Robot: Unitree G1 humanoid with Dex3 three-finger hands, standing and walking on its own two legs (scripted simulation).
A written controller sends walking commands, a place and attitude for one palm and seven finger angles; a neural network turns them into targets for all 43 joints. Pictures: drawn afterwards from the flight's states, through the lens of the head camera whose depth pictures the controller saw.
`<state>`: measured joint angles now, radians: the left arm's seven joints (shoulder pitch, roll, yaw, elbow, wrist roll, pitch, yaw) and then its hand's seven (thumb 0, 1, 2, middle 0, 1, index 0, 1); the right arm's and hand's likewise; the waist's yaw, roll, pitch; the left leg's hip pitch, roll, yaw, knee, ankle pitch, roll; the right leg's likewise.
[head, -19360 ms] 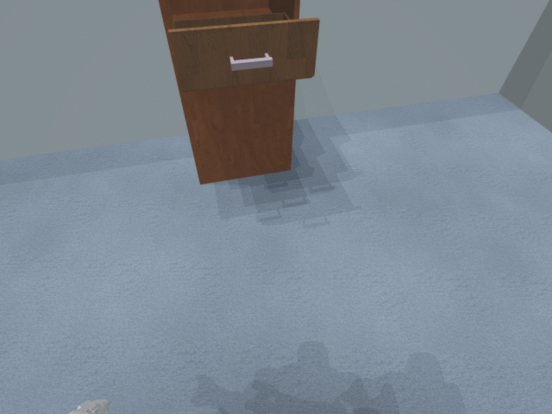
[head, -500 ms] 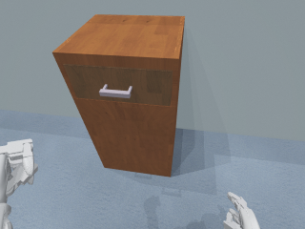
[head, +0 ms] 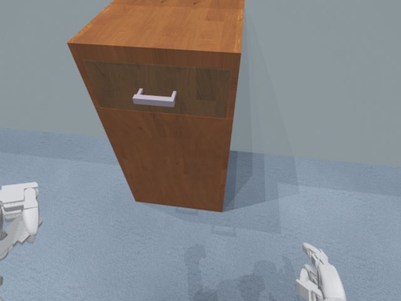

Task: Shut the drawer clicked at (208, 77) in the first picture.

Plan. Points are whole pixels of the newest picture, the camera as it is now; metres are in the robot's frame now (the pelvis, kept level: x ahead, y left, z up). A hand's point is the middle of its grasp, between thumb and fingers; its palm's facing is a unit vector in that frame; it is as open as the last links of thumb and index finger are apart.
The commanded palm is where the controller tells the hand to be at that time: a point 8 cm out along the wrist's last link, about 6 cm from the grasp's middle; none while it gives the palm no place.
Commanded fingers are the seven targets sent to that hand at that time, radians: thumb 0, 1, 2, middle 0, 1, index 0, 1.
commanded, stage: step back with the hand held close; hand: left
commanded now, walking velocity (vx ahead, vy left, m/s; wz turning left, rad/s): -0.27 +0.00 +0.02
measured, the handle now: (155, 96) +0.67 +0.20 +0.01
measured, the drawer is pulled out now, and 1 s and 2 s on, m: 0.00 0.00 0.00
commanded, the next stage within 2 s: stop stepping back and stand still in 0.84 s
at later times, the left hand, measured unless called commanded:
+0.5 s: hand (31, 256) +0.14 +0.22 +0.17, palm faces +0.35 -0.81 -0.48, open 3.2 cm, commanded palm +0.07 +0.27 +0.18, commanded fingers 0.00 0.90 0.90 -1.40 -1.60 -1.40 -1.60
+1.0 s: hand out of the picture +0.06 +0.18 +0.18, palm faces +0.21 -0.84 -0.49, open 3.2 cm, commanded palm +0.00 +0.24 +0.18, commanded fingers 0.00 0.90 0.90 -1.40 -1.60 -1.40 -1.60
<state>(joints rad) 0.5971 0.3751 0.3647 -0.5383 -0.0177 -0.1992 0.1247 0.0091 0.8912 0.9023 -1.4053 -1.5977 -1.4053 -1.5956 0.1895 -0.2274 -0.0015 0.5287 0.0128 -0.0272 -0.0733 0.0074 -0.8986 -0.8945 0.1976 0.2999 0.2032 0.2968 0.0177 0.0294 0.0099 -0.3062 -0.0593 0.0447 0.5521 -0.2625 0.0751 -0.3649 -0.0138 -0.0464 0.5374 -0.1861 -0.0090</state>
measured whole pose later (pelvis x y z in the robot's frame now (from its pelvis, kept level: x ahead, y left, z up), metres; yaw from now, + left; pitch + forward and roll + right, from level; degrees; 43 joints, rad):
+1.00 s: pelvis -0.14 -0.04 +0.00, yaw -2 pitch +2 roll -2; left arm 0.65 0.47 0.39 -0.64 -0.07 -0.28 0.10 0.01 0.89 0.90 -1.41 -1.60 -1.41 -1.60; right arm 0.17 -0.18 0.01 0.60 0.00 -0.09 -0.06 0.01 -0.90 -0.89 0.20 0.30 0.21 0.30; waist -0.02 0.00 -0.02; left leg -0.47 0.05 0.02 0.54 -0.13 0.00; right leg -0.19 0.05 0.02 0.49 -0.35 -0.01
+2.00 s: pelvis -0.17 -0.02 -0.01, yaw +3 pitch -2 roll +0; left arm 0.30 0.25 0.00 0.76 0.03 0.08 0.00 0.01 0.91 0.90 -1.16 -1.37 -1.16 -1.36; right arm 0.18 -0.29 -0.02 0.87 -0.02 0.03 0.00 0.00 -0.90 -0.89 0.20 0.30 0.20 0.30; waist -0.03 -0.01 0.02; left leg -0.44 -0.08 -0.03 0.67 -0.26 0.04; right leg -0.26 0.01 0.02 0.66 -0.38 -0.03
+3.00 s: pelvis -0.15 -0.05 +0.01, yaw +2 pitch -2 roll +0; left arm 0.17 0.23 0.01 1.12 0.00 0.00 0.02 0.00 0.91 0.90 -0.20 -0.30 -0.20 -0.30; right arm 0.18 -0.26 -0.02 1.13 -0.02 0.01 -0.02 0.00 -0.90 -0.89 0.20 0.30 0.20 0.30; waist -0.01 0.02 0.07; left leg -0.22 0.00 -0.05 0.39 -0.15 -0.01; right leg -0.09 0.06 0.03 0.38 -0.26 -0.05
